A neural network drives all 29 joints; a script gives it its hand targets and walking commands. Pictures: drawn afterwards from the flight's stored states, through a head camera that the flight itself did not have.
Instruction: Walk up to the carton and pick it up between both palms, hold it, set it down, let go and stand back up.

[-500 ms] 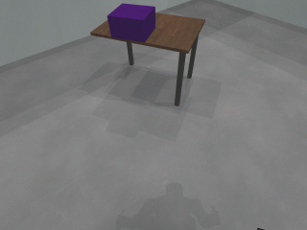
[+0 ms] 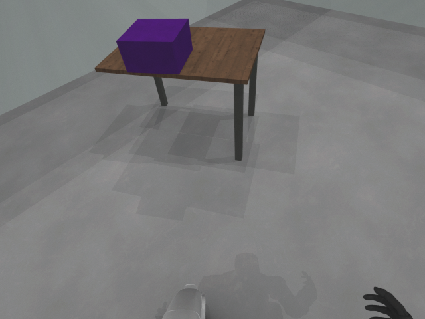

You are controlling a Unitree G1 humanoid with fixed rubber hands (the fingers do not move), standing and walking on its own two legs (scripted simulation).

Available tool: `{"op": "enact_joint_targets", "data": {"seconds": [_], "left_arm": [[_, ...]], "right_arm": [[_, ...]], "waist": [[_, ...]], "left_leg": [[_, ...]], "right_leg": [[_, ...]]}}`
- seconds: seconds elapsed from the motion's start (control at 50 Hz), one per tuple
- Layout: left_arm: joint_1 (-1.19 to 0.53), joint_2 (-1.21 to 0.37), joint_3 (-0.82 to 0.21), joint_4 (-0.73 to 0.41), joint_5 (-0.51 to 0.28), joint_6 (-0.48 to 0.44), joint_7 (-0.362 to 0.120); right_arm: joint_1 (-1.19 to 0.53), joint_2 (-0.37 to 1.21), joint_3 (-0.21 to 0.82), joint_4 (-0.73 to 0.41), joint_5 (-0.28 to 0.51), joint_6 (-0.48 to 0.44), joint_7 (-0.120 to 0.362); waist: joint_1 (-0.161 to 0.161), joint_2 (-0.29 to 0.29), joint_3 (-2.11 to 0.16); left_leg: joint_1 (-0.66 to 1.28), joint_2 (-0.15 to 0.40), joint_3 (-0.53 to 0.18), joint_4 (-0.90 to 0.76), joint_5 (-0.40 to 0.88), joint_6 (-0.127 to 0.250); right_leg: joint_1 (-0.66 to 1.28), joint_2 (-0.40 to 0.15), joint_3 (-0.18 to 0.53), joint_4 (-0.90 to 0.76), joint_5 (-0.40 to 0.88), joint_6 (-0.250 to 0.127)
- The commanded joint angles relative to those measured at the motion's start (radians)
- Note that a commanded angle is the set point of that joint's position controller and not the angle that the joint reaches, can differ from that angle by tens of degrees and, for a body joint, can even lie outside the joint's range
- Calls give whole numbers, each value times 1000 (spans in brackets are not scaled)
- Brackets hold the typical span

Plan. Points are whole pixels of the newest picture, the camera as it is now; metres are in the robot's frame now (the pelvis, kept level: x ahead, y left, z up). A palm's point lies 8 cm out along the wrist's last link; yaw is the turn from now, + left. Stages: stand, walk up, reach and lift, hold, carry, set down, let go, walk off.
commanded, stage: walk up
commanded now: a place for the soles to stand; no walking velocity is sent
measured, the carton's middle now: (157, 45) +1.30 +0.36 -0.08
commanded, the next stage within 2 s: none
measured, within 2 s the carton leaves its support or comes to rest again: neither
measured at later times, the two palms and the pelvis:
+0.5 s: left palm (57, 240) +0.29 +0.42 -0.08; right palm (343, 292) +0.21 -0.23 -0.13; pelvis +0.19 +0.09 -0.01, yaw -7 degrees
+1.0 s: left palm (60, 176) +0.52 +0.54 -0.12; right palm (268, 207) +0.41 -0.09 -0.12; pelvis +0.39 +0.22 -0.03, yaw -11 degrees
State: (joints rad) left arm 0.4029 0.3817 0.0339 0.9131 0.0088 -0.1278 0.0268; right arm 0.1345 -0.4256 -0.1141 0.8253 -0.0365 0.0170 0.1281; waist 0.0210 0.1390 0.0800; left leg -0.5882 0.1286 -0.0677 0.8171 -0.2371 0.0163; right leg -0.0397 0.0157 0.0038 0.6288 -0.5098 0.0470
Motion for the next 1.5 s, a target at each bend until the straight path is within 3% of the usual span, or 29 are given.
{"op": "enact_joint_targets", "data": {"seconds": [0.0,0.04,0.08,0.1,0.18,0.28,0.34,0.36,0.38,0.4,0.5,0.68,0.72,0.74,0.76,0.78,0.86,0.96,1.0,1.02,1.04,1.06,1.16,1.32,1.36,1.38,1.4,1.42,1.48], "left_arm": [[-168,381,85,-111,3,-29,24],[-131,319,63,-107,4,-19,27],[-31,248,43,-115,-18,-18,23],[-46,294,53,-94,-16,-15,24],[13,302,70,-31,-29,12,-1],[-71,303,73,-46,-17,15,-7],[95,314,104,7,-10,4,-1],[234,348,132,47,-6,2,9],[296,477,174,35,6,0,27],[101,477,153,-34,9,0,35],[-21,371,129,-84,-7,-20,40],[-141,432,119,-103,18,-29,43],[-152,354,82,-94,28,-16,40],[-121,268,54,-101,10,-14,40],[-141,287,56,-107,-9,-11,48],[-162,330,60,-86,-10,-7,52],[-13,345,77,19,-26,-2,30],[-69,314,74,-2,-19,-17,26],[84,305,86,37,-8,-29,36],[216,346,115,68,4,-35,49],[278,497,159,50,20,-36,67],[154,506,147,-4,-2,-25,67],[30,388,120,-56,-8,-30,80],[-143,445,124,-103,26,-23,71],[-178,387,100,-90,38,-6,66],[-152,313,73,-83,37,2,64],[-172,270,55,-104,15,0,68],[-200,349,71,-78,12,8,72],[-99,368,87,16,-9,8,51]], "right_arm": [[-1,-207,-75,-103,17,-36,7],[266,-245,-109,-20,10,-42,-10],[271,-372,-125,-68,27,-53,-25],[153,-355,-119,-103,44,-49,-28],[16,-258,-75,-160,18,-58,-48],[88,-247,-71,-177,-15,-48,-40],[-5,-230,-63,-224,-12,-30,-33],[-41,-178,-46,-241,-21,-24,-35],[-66,-118,-27,-269,-15,-28,-40],[-52,-201,-41,-231,-10,-21,-52],[64,-249,-60,-136,-17,-34,-52],[56,-236,-88,-119,11,-27,-8],[280,-279,-124,-36,16,-34,-16],[368,-360,-144,-35,2,-43,-32],[284,-424,-141,-67,13,-46,-32],[184,-418,-133,-98,32,-45,-32],[45,-321,-81,-133,19,-51,-63],[95,-274,-64,-136,-5,-43,-62],[14,-234,-48,-174,2,-31,-59],[-32,-175,-26,-201,2,-28,-58],[-46,-117,-9,-237,7,-32,-59],[-63,-233,-36,-212,1,-20,-72],[33,-227,-50,-144,-10,-22,-83],[67,-240,-96,-136,11,-1,-26],[234,-257,-118,-65,11,-4,-26],[336,-313,-136,-35,0,-12,-35],[296,-402,-139,-77,1,-22,-46],[182,-455,-142,-100,13,-24,-44],[58,-365,-97,-140,15,-32,-70]], "waist": [[-112,-302,46],[-229,-100,-70],[-170,250,-131],[-121,103,-94],[-29,69,-45],[-78,99,-57],[37,-13,-116],[127,-151,-163],[197,-526,-154],[110,-378,-82],[-8,-202,-61],[-78,-368,-16],[-208,-133,-95],[-257,194,-101],[-209,268,-74],[-157,87,-44],[-40,57,1],[-68,99,-4],[30,26,-80],[126,-133,-141],[171,-490,-195],[126,-292,-141],[5,-204,-72],[-70,-348,-62],[-175,-192,-97],[-231,41,-116],[-228,304,-81],[-174,124,-32],[-64,-4,26]], "left_leg": [[360,-45,119,-75,74,26],[685,-109,119,-102,18,59],[636,221,-630,-642,-658,181],[491,272,-654,-693,-720,189],[217,189,-281,-580,-515,170],[220,219,-206,-512,-375,257],[-55,164,-82,-354,-505,180],[-280,76,33,-144,-540,104],[-455,-120,189,237,-443,6],[-447,-81,-13,350,-338,-17],[-306,6,-59,361,-199,-28],[156,-26,139,83,-102,4],[556,-113,163,-11,-130,19],[584,50,-199,-322,-486,71],[508,230,-667,-608,-670,189],[400,303,-736,-666,-763,233],[183,209,-358,-511,-579,190],[179,228,-249,-383,-192,267],[18,165,-131,-199,-192,218],[-214,67,6,55,-208,129],[-421,-119,134,438,-292,29],[-454,-69,-25,474,-360,-8],[-342,19,-66,464,-289,-26],[125,-18,129,198,-155,-3],[459,-100,192,92,-202,8],[565,-58,13,-72,-405,46],[459,193,-590,-527,-822,158],[337,310,-841,-672,-968,245],[210,237,-546,-543,-795,173]], "right_leg": [[-397,-260,140,-217,474,-228],[-486,-169,34,266,619,-172],[-670,37,10,763,12,-123],[-620,-13,74,831,38,-110],[-483,-108,38,643,107,-94],[-458,-114,-19,300,-29,-96],[-74,-76,-34,63,148,-135],[203,-94,34,14,123,-157],[194,-355,566,-342,-468,-230],[66,-492,903,-431,-586,-338],[-36,-395,494,-209,159,-328],[-455,-301,201,-89,207,-257],[-662,-216,34,294,285,-183],[-807,-50,-86,683,255,-112],[-883,15,-7,831,-56,-108],[-840,-38,62,879,-26,-97],[-642,-133,5,686,90,-88],[-542,-114,-28,350,-52,-117],[-237,-79,-41,148,133,-138],[71,-101,66,15,113,-154],[159,-392,673,-312,-258,-240],[114,-522,927,-323,-230,-363],[-38,-433,477,-75,537,-358],[-536,-312,234,-47,29,-285],[-761,-229,50,192,-33,-213],[-879,-123,-60,535,5,-158],[-993,-2,-94,807,-136,-105],[-940,-43,21,896,-123,-100],[-815,-126,-6,832,57,-78]]}}
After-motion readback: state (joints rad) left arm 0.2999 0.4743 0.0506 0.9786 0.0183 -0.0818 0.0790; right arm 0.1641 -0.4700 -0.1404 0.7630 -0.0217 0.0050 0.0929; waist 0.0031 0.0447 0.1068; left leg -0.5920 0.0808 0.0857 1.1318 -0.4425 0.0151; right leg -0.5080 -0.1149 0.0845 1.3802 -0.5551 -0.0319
